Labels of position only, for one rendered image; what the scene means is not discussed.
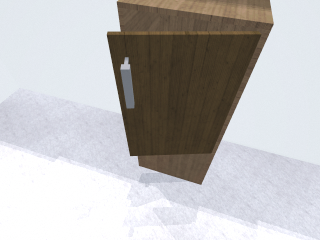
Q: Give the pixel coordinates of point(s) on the handle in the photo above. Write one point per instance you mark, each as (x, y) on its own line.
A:
(126, 76)

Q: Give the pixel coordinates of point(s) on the cupboard door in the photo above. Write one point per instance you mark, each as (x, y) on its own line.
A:
(184, 84)

